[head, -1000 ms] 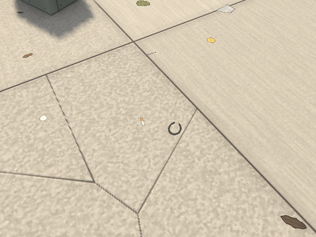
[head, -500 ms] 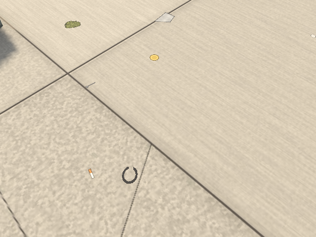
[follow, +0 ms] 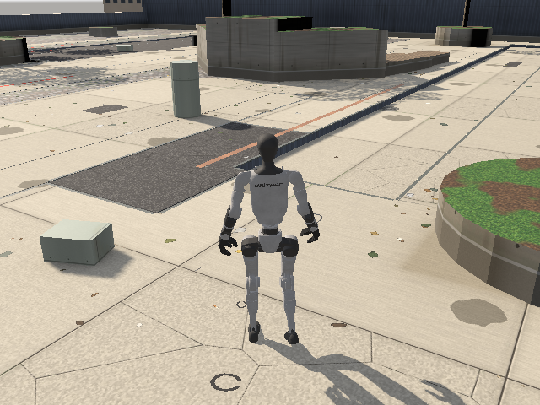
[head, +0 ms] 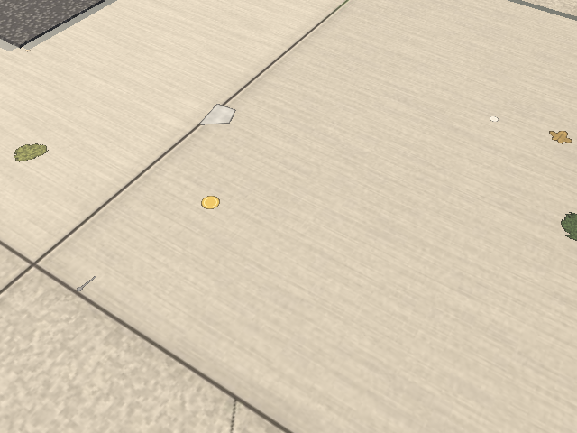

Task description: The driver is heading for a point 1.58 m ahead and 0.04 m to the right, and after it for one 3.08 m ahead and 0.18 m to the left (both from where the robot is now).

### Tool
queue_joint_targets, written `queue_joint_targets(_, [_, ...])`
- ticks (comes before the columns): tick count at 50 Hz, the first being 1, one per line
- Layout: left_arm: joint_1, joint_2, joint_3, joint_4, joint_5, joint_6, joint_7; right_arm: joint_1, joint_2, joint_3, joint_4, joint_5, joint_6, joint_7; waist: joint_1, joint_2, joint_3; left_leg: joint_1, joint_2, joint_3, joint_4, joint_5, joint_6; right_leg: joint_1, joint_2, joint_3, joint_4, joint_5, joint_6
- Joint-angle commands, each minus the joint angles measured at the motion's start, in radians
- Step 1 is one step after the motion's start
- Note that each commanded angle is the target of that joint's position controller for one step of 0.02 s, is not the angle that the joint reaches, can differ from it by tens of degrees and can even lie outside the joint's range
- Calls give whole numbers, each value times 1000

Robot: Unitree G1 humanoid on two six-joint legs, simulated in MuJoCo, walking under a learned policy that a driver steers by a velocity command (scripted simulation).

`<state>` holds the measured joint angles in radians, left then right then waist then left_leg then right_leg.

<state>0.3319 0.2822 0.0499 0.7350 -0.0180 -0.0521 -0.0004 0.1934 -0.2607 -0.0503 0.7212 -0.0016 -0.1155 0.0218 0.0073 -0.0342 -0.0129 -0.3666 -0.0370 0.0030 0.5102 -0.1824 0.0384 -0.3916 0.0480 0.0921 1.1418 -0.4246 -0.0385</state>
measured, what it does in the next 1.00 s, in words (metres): walks ahead: right foot, then left foot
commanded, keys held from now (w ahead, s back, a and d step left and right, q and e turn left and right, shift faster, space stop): w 1.00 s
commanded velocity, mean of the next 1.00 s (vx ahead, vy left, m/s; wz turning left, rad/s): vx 0.50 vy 0.00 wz -0.04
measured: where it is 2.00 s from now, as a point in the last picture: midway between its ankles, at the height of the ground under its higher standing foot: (301, 305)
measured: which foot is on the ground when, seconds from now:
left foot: down 0.00-0.40, up 0.42-0.90, down 0.92-1.00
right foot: up 0.00-0.36, down 0.38-0.94, up 0.96-1.00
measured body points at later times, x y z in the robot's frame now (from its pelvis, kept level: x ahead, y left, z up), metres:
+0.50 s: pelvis +0.26 -0.06 +0.00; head +0.29 -0.07 +0.45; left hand +0.44 +0.19 -0.08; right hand +0.30 -0.34 -0.13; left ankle +0.14 +0.09 -0.65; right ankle +0.32 -0.15 -0.73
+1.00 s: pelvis +0.52 +0.00 -0.01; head +0.55 +0.01 +0.44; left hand +0.55 +0.28 -0.14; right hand +0.71 -0.26 -0.09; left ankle +0.61 +0.09 -0.73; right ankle +0.36 -0.15 -0.66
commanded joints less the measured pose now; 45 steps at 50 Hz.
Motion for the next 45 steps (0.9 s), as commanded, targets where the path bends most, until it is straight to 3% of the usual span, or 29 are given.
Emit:
queue_joint_targets(1, [-76,93,27,-112,11,-24,-4,74,-102,-22,-26,-8,4,-2,-29,123,14,258,273,-385,-293,-57,181,-330,-133,10,7,111,5])
queue_joint_targets(4, [-77,55,17,-112,12,-18,-4,84,-124,-27,-5,2,-1,-3,-15,139,6,215,248,-274,-332,112,198,-300,-146,-30,-103,163,26])
queue_joint_targets(8, [-194,21,1,-135,15,-27,-7,120,-162,-35,29,12,11,-13,-51,113,16,220,227,-164,-350,215,180,-270,-144,-57,-356,353,44])
queue_joint_targets(11, [-280,21,-1,-151,5,-33,-18,168,-177,-35,57,22,21,-14,-86,115,34,232,221,-125,-337,201,162,-213,-116,-80,-500,453,47])
queue_joint_targets(14, [-347,33,2,-179,-3,-39,-32,207,-186,-36,83,27,33,-13,-101,119,55,297,259,-145,-308,195,152,-206,-100,-82,-573,429,26])
queue_joint_targets(16, [-348,49,8,-189,-3,-44,-40,206,-200,-41,94,29,44,-17,-83,129,57,346,285,-157,-270,242,136,-181,-91,-84,-613,366,-1])
queue_joint_targets(18, [-234,84,28,-160,5,-47,-38,177,-212,-44,94,31,54,-23,-5,126,-3,352,260,-119,-138,462,106,1,-51,-122,-673,347,-38])
queue_joint_targets(19, [-94,131,51,-120,12,-45,-29,179,-187,-34,91,25,54,-24,57,102,-100,293,209,-72,36,532,78,217,-59,-115,-671,368,-71])
queue_joint_targets(20, [97,211,71,-92,24,-40,-17,175,-128,-9,60,-4,49,-27,125,-31,-261,89,144,-18,365,259,36,519,-266,116,-640,422,-144])
queue_joint_targets(21, [121,266,79,-76,24,-35,-24,295,-37,18,50,7,28,-21,60,-298,-354,-286,-13,-32,666,-365,-16,781,-447,558,-755,207,-289])
queue_joint_targets(22, [119,172,57,-80,12,-33,-25,232,-143,-5,62,25,13,-15,98,-174,-298,-400,41,-126,771,-383,-8,738,-424,595,-816,68,-259])
queue_joint_targets(23, [56,144,43,-84,8,-33,-24,139,-176,-16,33,38,6,-10,89,-115,-167,-445,85,-102,774,-288,1,618,-392,456,-833,108,-225])
queue_joint_targets(24, [-9,130,36,-90,13,-33,-26,94,-162,-13,26,29,6,-13,59,-37,-99,-408,125,-78,732,-202,-4,485,-350,354,-855,217,-209])
queue_joint_targets(25, [-54,107,30,-92,20,-34,-30,75,-153,-17,24,13,10,-15,31,-18,-48,-372,149,-75,679,-151,-12,381,-315,284,-886,307,-206])
queue_joint_targets(27, [-88,87,26,-86,23,-45,-33,115,-122,-16,34,14,29,-14,-18,-56,-38,-278,173,-78,625,-100,-26,274,-278,204,-942,386,-208])
queue_joint_targets(29, [-83,101,31,-66,17,-56,-31,105,-99,-12,33,9,46,-19,-32,-47,-17,-279,175,-67,571,-57,-44,229,-269,140,-977,446,-219])
queue_joint_targets(32, [-46,124,38,-34,17,-53,-18,3,-83,-7,4,1,47,-19,-11,-18,20,-330,180,-64,409,87,-61,235,-257,74,-1005,486,-212])
queue_joint_targets(36, [6,149,43,2,7,-42,-8,-130,-61,4,-26,8,34,-4,39,-19,49,-279,144,-33,171,263,-55,251,-230,-1,-1008,457,-174])
queue_joint_targets(40, [71,165,47,50,-1,-26,-4,-232,-72,4,-67,18,25,15,72,-24,76,-280,119,-28,60,240,-33,350,-276,11,-969,436,-164])
queue_joint_targets(43, [68,179,54,71,-5,-12,4,-222,-96,-3,-77,17,18,28,47,-43,64,-234,100,-19,8,136,6,427,-310,25,-902,524,-139])
queue_joint_targets(44, [53,186,55,72,-5,-7,6,-178,-111,-10,-67,15,15,27,18,-52,37,-157,78,2,-9,108,22,436,-302,15,-848,635,-126])
queue_joint_targets(45, [37,183,53,72,-5,-1,8,-75,-137,-27,-37,11,15,22,-40,-46,-24,-6,46,34,-38,111,45,421,-263,-21,-726,784,-104])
